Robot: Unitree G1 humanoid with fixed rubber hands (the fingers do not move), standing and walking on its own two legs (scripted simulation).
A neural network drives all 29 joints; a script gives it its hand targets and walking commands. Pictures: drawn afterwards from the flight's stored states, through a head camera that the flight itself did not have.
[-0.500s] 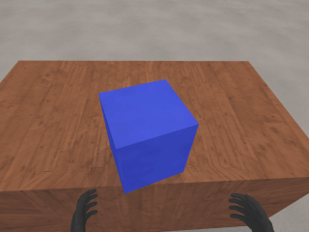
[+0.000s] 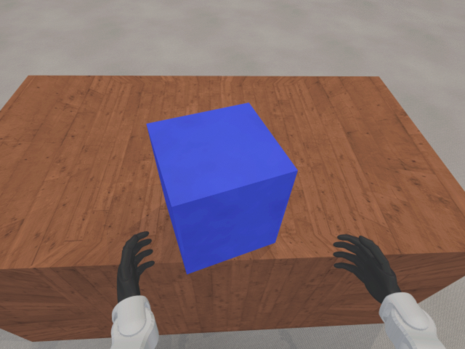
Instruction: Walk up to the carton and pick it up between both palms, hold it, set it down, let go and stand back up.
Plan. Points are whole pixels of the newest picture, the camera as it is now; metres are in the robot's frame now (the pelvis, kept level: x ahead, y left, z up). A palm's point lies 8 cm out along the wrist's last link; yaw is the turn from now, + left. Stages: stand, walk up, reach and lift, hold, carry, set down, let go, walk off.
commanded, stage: reach and lift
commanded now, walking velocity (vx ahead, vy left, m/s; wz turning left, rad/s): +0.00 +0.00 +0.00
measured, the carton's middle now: (217, 189) +0.42 +0.07 +0.01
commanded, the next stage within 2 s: none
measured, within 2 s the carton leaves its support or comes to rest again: neither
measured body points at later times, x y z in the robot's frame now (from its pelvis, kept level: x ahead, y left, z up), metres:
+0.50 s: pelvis +0.00 +0.01 +0.01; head +0.02 +0.02 +0.46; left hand +0.25 +0.22 +0.05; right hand +0.31 -0.19 +0.05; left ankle +0.01 +0.15 -0.74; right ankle +0.01 -0.08 -0.74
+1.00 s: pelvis -0.01 -0.01 +0.01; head +0.02 +0.00 +0.46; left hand +0.29 +0.24 +0.10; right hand +0.39 -0.16 +0.10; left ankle +0.01 +0.15 -0.74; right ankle +0.01 -0.08 -0.74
